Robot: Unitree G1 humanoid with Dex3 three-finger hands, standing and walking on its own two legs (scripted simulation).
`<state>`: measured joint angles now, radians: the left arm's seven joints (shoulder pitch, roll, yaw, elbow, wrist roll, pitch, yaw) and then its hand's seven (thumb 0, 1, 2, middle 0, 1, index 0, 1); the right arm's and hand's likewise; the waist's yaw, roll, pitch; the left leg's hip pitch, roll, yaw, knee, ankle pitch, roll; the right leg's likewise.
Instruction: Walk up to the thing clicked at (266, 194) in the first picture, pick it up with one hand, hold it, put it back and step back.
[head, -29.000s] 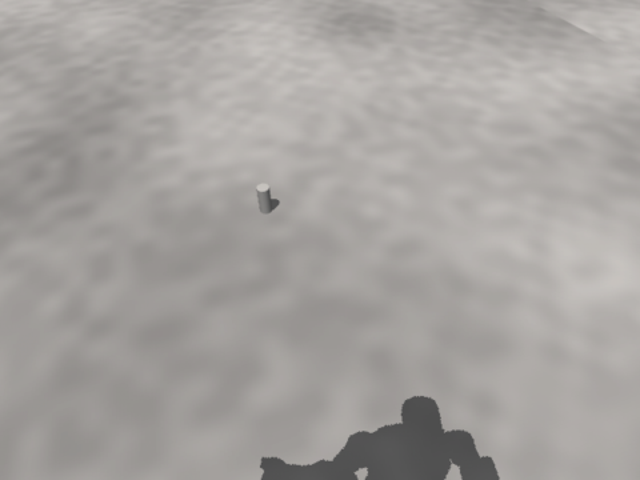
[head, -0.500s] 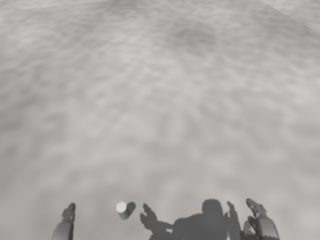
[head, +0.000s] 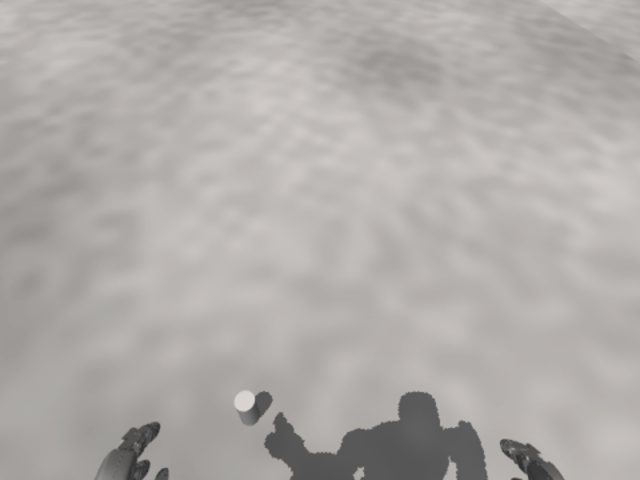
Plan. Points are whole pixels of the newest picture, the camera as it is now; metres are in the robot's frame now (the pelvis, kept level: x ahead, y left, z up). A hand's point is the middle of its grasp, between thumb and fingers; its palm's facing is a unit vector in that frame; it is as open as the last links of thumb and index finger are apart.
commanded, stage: stand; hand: left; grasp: from the side
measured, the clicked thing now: (247, 408) +0.42 +0.21 -0.67
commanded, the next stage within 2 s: step back in 2.00 s
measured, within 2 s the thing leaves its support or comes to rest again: neither
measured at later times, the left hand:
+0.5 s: hand out of the picture +0.04 +0.26 -0.12, palm faces +0.00 -0.94 -0.34, open 7.4 cm
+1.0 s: hand out of the picture +0.05 +0.24 -0.12, palm faces -0.01 -0.94 -0.34, open 7.4 cm
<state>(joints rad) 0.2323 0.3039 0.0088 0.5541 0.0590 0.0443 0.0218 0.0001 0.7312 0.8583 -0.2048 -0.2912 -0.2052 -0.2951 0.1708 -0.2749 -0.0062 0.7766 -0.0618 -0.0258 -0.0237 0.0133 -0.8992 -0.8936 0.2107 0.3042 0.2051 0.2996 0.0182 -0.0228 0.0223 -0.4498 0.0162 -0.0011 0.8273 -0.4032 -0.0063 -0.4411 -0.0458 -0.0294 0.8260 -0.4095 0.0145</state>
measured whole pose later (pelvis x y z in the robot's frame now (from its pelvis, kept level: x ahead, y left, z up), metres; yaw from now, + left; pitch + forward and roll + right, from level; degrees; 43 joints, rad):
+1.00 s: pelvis +0.00 +0.00 +0.04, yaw +0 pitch -3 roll +0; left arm 0.13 0.32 0.00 1.17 0.02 -0.01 0.01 0.00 0.91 0.90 -0.20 -0.30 -0.20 -0.30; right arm 0.14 -0.33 -0.01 1.15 -0.02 0.01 0.00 0.01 -0.90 -0.89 0.21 0.30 0.20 0.30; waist 0.01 0.01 0.07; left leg -0.14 0.02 0.00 0.36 -0.16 -0.02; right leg -0.13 -0.03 -0.04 0.36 -0.17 0.02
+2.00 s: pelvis +0.02 +0.00 +0.05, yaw -1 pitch -2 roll +0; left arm 0.09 0.33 0.01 1.16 0.02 -0.01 0.00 0.00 0.91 0.90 -0.20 -0.29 -0.20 -0.30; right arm 0.10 -0.34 0.00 1.15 -0.01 -0.01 0.00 0.01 -0.90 -0.89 0.21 0.30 0.20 0.30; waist 0.00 0.01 0.05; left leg -0.09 0.02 0.01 0.31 -0.18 -0.01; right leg -0.09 -0.03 -0.03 0.31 -0.18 0.02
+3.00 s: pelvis -0.20 +0.02 +0.03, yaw -3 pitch -1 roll +1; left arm 0.20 0.35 0.09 0.84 0.05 0.05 0.01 0.01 0.90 0.90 -0.21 -0.30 -0.21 -0.30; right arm 0.20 -0.43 -0.05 0.91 0.00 0.05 -0.01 0.01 -0.90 -0.89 0.21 0.30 0.20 0.30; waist 0.02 0.03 0.13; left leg -0.41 -0.10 -0.14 1.03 -0.44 -0.02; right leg -0.32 -0.02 0.02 0.59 -0.25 -0.01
